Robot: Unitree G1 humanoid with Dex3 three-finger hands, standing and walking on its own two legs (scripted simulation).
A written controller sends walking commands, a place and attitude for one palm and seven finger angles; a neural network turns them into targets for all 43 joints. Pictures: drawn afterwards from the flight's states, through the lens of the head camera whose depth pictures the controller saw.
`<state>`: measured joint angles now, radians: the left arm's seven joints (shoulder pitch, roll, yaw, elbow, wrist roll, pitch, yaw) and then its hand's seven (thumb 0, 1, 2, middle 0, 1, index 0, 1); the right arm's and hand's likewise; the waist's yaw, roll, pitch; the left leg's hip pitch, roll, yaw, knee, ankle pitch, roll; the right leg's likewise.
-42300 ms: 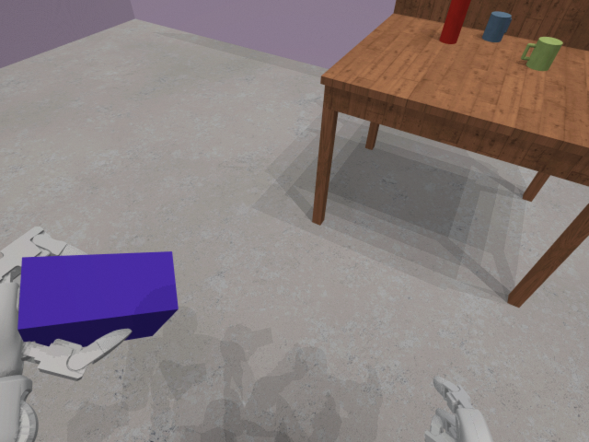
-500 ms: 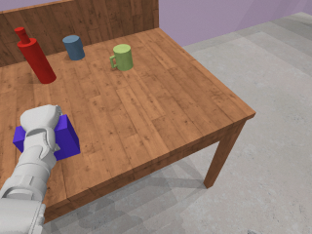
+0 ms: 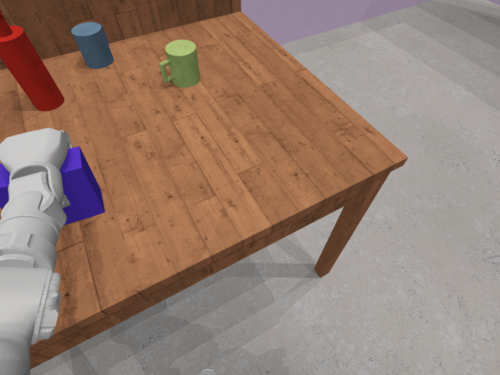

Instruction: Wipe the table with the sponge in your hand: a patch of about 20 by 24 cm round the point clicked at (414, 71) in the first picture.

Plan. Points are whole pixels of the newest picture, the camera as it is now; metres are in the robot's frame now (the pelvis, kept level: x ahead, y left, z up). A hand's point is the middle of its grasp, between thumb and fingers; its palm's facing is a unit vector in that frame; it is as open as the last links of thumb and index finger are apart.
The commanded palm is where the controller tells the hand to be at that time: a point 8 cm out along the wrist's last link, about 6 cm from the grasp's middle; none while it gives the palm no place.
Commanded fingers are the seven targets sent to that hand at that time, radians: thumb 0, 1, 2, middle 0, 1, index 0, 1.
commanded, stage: wipe forward along the middle lane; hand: left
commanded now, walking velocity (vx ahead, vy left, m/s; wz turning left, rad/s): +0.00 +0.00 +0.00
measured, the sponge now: (57, 198) +0.42 +0.35 +0.01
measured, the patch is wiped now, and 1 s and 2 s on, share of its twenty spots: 1.00 1.00 1.00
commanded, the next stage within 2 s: slide back across to the first lane in 0.48 s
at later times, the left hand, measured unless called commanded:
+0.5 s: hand (45, 152) +0.48 +0.37 +0.06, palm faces -0.13 +0.00 -0.99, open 9.6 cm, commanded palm +0.48 +0.35 +0.08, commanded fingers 0.00 0.10 1.30 -1.20 -1.60 -1.20 -1.60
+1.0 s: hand (27, 152) +0.48 +0.40 +0.07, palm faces -0.11 -0.04 -0.99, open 9.7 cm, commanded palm +0.46 +0.39 +0.10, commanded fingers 0.00 0.10 1.30 -1.20 -1.60 -1.20 -1.60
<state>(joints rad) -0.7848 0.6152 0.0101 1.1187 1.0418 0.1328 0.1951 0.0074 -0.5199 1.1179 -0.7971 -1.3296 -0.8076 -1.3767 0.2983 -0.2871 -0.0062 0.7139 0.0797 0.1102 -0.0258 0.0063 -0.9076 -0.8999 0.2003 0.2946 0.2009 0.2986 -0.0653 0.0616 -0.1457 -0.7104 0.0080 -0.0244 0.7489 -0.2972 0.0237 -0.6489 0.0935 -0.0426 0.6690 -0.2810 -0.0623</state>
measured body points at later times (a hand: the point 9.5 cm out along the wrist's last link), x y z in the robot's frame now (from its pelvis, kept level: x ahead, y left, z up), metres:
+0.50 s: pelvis +0.02 +0.03 -0.01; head +0.10 +0.05 +0.44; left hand +0.49 +0.36 +0.12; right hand +0.04 -0.24 -0.13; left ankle +0.03 +0.10 -0.71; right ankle +0.02 -0.08 -0.71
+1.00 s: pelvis +0.04 +0.04 +0.00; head +0.11 +0.05 +0.45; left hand +0.48 +0.39 +0.12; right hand +0.07 -0.24 -0.12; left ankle +0.03 +0.10 -0.71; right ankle +0.02 -0.08 -0.71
